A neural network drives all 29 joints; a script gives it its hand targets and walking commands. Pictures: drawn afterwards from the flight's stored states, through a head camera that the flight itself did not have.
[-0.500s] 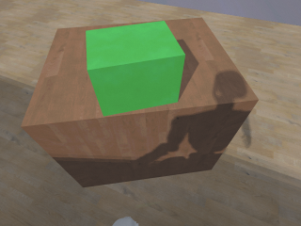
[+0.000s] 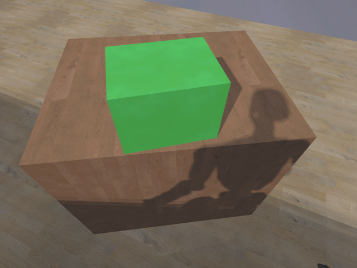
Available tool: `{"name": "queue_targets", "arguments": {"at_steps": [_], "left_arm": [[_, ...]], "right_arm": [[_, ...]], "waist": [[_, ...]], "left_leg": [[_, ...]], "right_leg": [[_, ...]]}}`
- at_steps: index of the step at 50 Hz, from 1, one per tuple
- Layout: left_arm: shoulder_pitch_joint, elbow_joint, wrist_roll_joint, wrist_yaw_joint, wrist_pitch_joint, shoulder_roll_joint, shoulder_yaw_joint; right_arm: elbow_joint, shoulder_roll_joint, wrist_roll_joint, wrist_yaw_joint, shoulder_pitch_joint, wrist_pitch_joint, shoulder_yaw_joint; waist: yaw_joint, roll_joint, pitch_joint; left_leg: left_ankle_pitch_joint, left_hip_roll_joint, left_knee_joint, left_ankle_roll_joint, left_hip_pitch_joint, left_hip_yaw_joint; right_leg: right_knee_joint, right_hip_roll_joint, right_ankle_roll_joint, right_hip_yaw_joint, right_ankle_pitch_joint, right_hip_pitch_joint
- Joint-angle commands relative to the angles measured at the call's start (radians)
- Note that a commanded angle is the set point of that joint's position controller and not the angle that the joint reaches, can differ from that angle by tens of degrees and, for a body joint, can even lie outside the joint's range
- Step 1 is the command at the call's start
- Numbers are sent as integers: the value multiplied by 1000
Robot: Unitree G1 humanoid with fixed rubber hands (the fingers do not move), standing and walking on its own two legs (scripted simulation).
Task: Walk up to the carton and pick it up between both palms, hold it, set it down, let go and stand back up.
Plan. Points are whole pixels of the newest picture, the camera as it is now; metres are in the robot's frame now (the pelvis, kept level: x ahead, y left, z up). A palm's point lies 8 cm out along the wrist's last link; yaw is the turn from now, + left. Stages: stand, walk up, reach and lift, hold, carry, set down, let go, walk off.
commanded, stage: walk up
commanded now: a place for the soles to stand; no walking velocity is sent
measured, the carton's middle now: (164, 94) +0.55 +0.07 +0.06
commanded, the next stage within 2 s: none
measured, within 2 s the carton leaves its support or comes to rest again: neither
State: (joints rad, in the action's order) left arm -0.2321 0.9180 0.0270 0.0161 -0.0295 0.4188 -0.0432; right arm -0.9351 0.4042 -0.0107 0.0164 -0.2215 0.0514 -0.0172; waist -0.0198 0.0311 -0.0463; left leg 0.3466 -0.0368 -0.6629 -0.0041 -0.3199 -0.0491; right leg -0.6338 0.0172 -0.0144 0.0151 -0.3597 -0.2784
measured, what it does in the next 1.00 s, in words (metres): walks ahead: left foot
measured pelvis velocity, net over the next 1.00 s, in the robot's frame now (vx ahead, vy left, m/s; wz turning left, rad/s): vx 0.09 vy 0.08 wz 0.04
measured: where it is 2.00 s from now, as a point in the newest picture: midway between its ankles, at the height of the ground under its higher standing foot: outside the picture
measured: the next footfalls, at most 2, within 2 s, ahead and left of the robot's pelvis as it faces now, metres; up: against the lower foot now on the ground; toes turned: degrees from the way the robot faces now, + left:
left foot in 0.62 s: +0.14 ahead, +0.17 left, +0.00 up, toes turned +6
right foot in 1.14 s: +0.21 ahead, -0.10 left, +0.00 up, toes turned +4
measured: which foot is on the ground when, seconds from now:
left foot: down 0.00-0.36, up 0.38-0.60, down 0.62-1.00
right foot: down 0.00-0.62, up 0.64-1.00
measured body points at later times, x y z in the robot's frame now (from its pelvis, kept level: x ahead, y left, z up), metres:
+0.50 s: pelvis -0.01 +0.01 +0.01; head +0.00 +0.02 +0.46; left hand +0.04 +0.36 -0.10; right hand +0.10 -0.32 -0.09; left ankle +0.02 +0.14 -0.69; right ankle -0.01 -0.13 -0.72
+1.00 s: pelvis +0.09 +0.08 +0.02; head +0.11 +0.13 +0.47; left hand +0.15 +0.41 -0.12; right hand +0.14 -0.25 -0.06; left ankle +0.08 +0.17 -0.72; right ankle +0.15 -0.08 -0.67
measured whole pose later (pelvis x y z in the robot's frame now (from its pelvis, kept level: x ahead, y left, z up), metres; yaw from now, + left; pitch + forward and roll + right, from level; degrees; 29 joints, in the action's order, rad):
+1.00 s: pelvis +0.09 +0.08 +0.02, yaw +2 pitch -1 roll -2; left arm -0.22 0.92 0.03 0.03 -0.01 0.44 -0.06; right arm -0.97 0.41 -0.01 -0.01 -0.29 0.08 -0.05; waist 0.00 0.07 -0.06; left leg 0.25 -0.01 -0.44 -0.05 -0.19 -0.06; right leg -0.86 0.02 0.01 -0.04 -0.22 -0.49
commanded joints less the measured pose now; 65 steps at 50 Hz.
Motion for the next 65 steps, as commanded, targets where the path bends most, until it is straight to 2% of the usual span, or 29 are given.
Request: {"name": "queue_targets", "arguments": {"at_steps": [1,3,4,6,16,17,19,20,22,26,28,30,31,32,33,34,35,36,38,42,46,48,52,55,56,58,60,62,65], "left_arm": [[58,-18,-26,-23,-13,175,-28],[96,-18,-23,-19,-17,178,-34],[85,-8,-16,-17,-10,204,-31],[67,-4,-21,-18,-11,161,-30],[88,24,-14,-16,-5,163,-18],[-65,9,-18,3,-29,257,-74],[-140,33,7,-6,-48,351,-109],[-91,13,-2,-13,-45,358,-113],[-60,-6,1,-16,-53,328,-112],[-43,5,3,-2,-50,297,-91],[75,-44,15,10,-41,301,-105],[174,-51,4,16,-22,214,-71],[169,-74,-1,15,-20,132,-54],[116,-90,2,9,-16,85,-31],[58,-74,-15,-1,-3,156,-55],[40,-66,-13,2,1,214,-45],[-5,-45,-18,7,3,249,-56],[14,-36,-21,12,-1,262,-72],[-44,-34,-13,24,-8,218,-68],[-14,-35,-13,31,7,166,-50],[87,-68,-24,18,11,101,-23],[120,-84,-18,14,10,123,-27],[90,-68,-5,2,10,120,-21],[55,-38,-20,-7,10,107,-23],[27,-3,-10,-9,4,136,-35],[-8,0,-11,-21,4,196,-57],[90,-48,-17,-19,13,206,-36],[175,-50,-10,-11,32,198,-19],[148,-46,-26,0,40,152,-34]], "right_arm": [[23,222,1,5,67,8,-38],[18,184,4,4,79,5,-35],[18,176,3,1,104,1,-38],[14,193,13,2,109,0,-32],[-7,215,1,-6,137,-4,-35],[59,255,-16,-40,114,-6,-72],[91,206,-28,-57,176,-31,-62],[82,231,-30,-62,165,-33,-79],[84,228,-16,-73,139,-24,-86],[58,216,-7,-91,112,-12,-100],[42,188,2,-95,19,-9,-98],[-58,220,0,-68,-238,16,-133],[-94,299,-33,-50,-357,22,-152],[-66,359,-41,-30,-403,29,-158],[-19,371,-35,-30,-254,36,-151],[17,399,-9,-30,-73,34,-149],[43,346,-5,-30,23,41,-139],[46,321,-10,-39,15,40,-130],[38,278,-9,-29,-88,57,-104],[14,249,14,-16,-162,69,-93],[3,238,8,-5,-140,51,-71],[8,228,-3,1,-181,46,-74],[24,243,8,5,-41,27,-66],[19,255,11,6,-2,8,-63],[22,206,22,5,-17,9,-60],[39,173,24,5,-17,9,-44],[24,166,13,10,-75,-16,-41],[-17,185,0,10,-103,-10,-50],[-9,230,-14,10,-32,9,-64]], "waist": [[7,-76,130],[17,-82,124],[22,18,105],[10,-59,140],[24,-70,99],[-14,-59,153],[-79,165,-9],[-56,104,-78],[-47,27,-80],[-30,109,-23],[33,225,-27],[182,-1,40],[225,-244,51],[211,-262,52],[125,-142,73],[65,-188,-14],[12,-123,-101],[26,-91,-101],[38,-98,-72],[49,-114,-26],[48,-197,-48],[80,-156,11],[51,-163,73],[11,-159,55],[2,-71,95],[-14,49,136],[55,124,21],[72,145,-26],[43,43,-7]], "left_leg": [[-505,-135,112,-92,111,124],[-417,-92,114,-66,69,101],[-387,-97,132,-56,63,107],[-302,-82,121,-60,45,96],[-179,-88,175,-49,89,104],[240,-22,74,-94,-21,79],[261,15,-264,-47,-429,28],[204,-27,-287,-38,-470,105],[120,-74,-240,-37,-390,93],[103,-36,-133,5,-224,37],[30,-48,-2,-9,-74,5],[-158,29,231,30,309,-84],[-30,-39,325,5,425,107],[166,-245,435,-12,477,545],[441,-344,529,-126,373,751],[640,-379,589,-152,225,783],[545,-325,546,-132,141,661],[433,-272,498,-168,134,507],[161,-234,467,-130,154,356],[-334,-172,412,-52,222,195],[-767,-165,308,-108,273,98],[-799,-178,286,-87,382,103],[-753,-187,182,-147,326,83],[-600,-146,95,-96,165,16],[-584,-129,65,-61,126,31],[-316,-27,-45,-14,-22,-24],[265,31,-74,-28,24,30],[201,5,99,-33,118,22],[5,-104,320,-63,122,146]], "right_leg": [[88,81,53,-57,354,88],[101,97,72,-85,340,96],[108,86,72,-59,308,86],[136,112,74,-96,332,124],[191,94,66,-88,167,38],[223,123,110,-171,-253,152],[475,372,267,-561,-645,270],[495,412,284,-598,-611,224],[445,362,262,-465,-429,208],[416,237,213,-238,-241,167],[348,223,207,-164,-149,70],[1,94,136,2,-125,-155],[-353,3,97,36,-93,-299],[-535,-113,49,-62,-206,-504],[-578,-73,58,-144,-171,-474],[-600,3,85,-166,-108,-488],[-564,31,73,-160,-28,-463],[-489,50,40,-149,-28,-374],[-380,61,26,-130,61,-340],[-307,45,18,-88,194,-308],[-187,13,8,-64,138,-316],[-134,-4,14,-57,136,-318],[24,-1,41,42,128,-177],[215,-1,67,39,301,10],[180,5,85,19,417,104],[193,165,156,-181,556,219],[303,247,243,-367,172,0],[337,206,205,-306,-22,-153],[175,76,82,-175,72,-112]]}}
